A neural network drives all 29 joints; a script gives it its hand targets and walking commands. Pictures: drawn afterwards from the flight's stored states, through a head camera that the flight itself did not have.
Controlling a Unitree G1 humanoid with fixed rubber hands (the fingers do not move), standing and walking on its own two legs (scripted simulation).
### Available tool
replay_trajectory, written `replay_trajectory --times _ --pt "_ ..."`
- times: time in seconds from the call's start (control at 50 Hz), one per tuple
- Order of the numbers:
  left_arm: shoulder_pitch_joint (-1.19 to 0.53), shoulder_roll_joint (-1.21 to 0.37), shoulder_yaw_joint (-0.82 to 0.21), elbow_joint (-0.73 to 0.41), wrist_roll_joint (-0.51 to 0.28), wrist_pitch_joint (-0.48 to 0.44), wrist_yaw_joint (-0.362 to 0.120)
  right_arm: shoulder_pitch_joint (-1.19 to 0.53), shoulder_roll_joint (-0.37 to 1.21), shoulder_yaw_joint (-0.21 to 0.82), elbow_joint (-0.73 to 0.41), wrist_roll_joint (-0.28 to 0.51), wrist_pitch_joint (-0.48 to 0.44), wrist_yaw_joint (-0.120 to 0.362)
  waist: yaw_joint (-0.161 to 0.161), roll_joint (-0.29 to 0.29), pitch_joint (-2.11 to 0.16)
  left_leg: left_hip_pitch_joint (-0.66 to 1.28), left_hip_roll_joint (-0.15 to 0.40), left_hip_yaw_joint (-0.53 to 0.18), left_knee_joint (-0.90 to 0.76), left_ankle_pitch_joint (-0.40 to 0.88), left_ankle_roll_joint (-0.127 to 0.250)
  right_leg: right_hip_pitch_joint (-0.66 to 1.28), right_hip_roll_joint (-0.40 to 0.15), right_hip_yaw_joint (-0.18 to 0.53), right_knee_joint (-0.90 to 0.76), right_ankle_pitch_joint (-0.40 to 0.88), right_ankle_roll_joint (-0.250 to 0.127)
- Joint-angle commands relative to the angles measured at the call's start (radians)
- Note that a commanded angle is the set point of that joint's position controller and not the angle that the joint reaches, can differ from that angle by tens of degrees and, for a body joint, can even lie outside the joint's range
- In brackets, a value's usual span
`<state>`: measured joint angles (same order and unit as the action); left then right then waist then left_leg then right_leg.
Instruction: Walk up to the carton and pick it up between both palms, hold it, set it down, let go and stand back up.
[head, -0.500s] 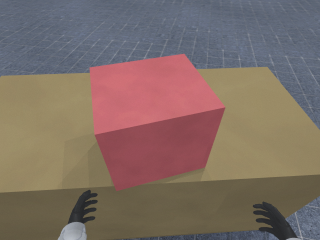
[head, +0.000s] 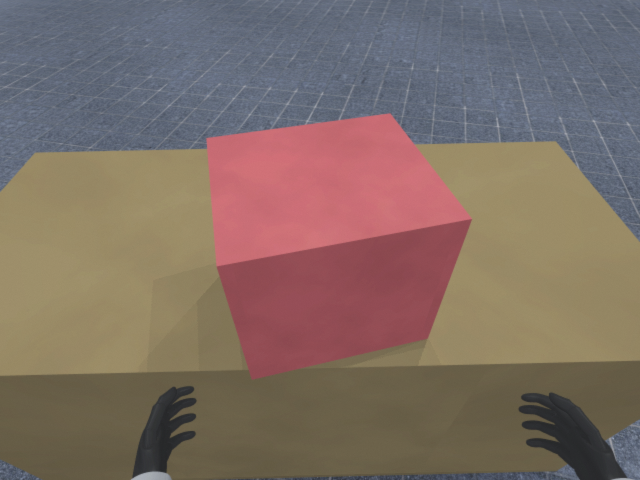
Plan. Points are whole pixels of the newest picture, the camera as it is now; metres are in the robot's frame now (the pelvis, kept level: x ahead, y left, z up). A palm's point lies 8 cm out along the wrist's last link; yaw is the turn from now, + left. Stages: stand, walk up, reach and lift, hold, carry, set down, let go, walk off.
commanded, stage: reach and lift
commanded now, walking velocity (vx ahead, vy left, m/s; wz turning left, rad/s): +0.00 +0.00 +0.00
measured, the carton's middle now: (322, 243) +0.46 +0.03 +0.03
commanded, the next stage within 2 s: none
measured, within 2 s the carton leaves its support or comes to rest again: neither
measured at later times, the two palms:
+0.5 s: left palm (154, 443) +0.16 +0.22 +0.00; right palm (580, 421) +0.19 -0.27 +0.01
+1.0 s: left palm (145, 386) +0.20 +0.23 +0.06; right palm (588, 353) +0.25 -0.28 +0.06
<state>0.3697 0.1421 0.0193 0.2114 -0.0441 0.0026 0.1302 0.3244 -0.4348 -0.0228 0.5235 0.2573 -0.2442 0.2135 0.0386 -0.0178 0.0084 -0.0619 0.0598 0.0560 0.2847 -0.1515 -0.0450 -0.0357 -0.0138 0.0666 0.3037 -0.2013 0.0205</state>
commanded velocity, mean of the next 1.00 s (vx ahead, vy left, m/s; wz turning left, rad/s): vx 0.00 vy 0.00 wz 0.00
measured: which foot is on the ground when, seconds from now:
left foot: down 0.00-1.00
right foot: down 0.00-1.00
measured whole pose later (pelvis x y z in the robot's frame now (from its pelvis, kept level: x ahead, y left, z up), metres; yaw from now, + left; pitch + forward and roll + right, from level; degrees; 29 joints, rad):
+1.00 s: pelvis -0.01 -0.01 +0.00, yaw +0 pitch +1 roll +0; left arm 0.24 0.19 0.06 -0.12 -0.18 0.19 0.15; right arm 0.12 -0.56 -0.04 0.24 0.49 -0.04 0.23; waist 0.06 -0.01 -0.05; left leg -0.16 0.06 0.03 0.27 -0.12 -0.05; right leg -0.14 0.00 0.07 0.31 -0.18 0.01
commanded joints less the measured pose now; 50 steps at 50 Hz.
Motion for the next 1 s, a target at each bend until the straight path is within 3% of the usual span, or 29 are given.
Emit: replay_trajectory --times 0.0,0.2,0.38,0.56,0.7,0.86,0.98 --pt "-0.041 0.059 0.014 -0.149 -0.017 -0.060 0.022 -0.036 -0.148 -0.050 -0.176 0.030 -0.036 0.016 0.015 -0.005 0.015 0.128 -0.066 0.002 -0.006 0.106 -0.001 -0.246 0.061 -0.058 -0.085 0.036 -0.068" --pt "-0.116 0.101 0.001 -0.158 -0.089 -0.138 0.038 -0.073 -0.130 -0.063 -0.290 0.050 -0.044 -0.006 0.021 -0.063 -0.003 0.077 -0.083 0.014 0.011 -0.042 0.027 -0.320 0.036 -0.035 -0.079 -0.125 -0.060" --pt "-0.102 0.081 0.006 -0.170 -0.092 -0.149 0.037 -0.101 -0.165 -0.047 -0.244 0.121 -0.048 0.001 0.026 -0.046 -0.022 0.080 -0.081 0.000 0.016 0.067 0.007 -0.269 0.057 -0.044 -0.062 -0.023 -0.058" --pt "-0.133 0.089 0.021 -0.319 -0.091 -0.077 0.046 -0.184 -0.234 -0.057 -0.300 0.188 -0.020 0.015 0.028 -0.022 -0.099 0.093 -0.084 0.001 0.022 0.181 -0.008 -0.220 0.067 -0.045 -0.050 0.114 -0.063" --pt "-0.104 0.085 0.052 -0.364 -0.084 0.004 0.023 -0.185 -0.273 -0.046 -0.306 0.228 0.040 0.018 0.025 -0.035 -0.111 0.102 -0.089 -0.002 0.020 0.249 -0.005 -0.186 0.069 -0.036 -0.062 0.205 -0.064" --pt "-0.214 0.111 0.059 -0.460 -0.124 0.107 0.018 -0.300 -0.319 -0.092 -0.407 0.232 0.127 0.013 0.017 -0.041 -0.135 0.066 -0.085 0.001 0.001 0.190 0.001 -0.206 0.069 -0.035 -0.070 0.166 -0.068" --pt "-0.308 0.134 0.085 -0.502 -0.142 0.221 0.020 -0.386 -0.350 -0.109 -0.415 0.246 0.236 0.016 0.020 -0.036 -0.153 0.051 -0.078 -0.001 -0.015 0.131 0.010 -0.226 0.070 -0.026 -0.074 0.101 -0.075"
